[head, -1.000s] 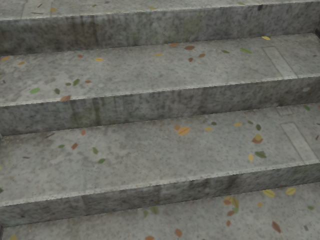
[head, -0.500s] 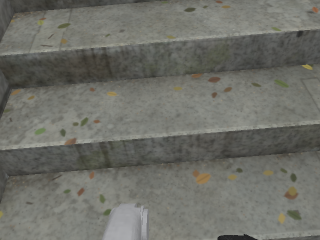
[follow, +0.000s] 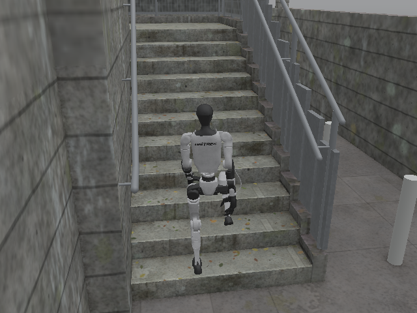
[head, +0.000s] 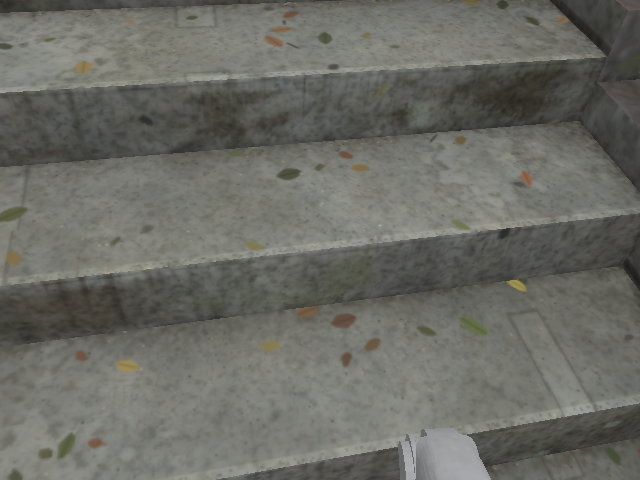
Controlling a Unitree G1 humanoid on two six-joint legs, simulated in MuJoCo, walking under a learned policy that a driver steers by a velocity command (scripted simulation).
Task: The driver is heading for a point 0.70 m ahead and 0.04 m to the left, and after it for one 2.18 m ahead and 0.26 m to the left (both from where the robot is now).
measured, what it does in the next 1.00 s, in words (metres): climbs: right foot 0.16 m higher, then left foot 0.16 m higher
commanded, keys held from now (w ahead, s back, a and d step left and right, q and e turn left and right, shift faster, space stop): w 0.84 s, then no key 0.16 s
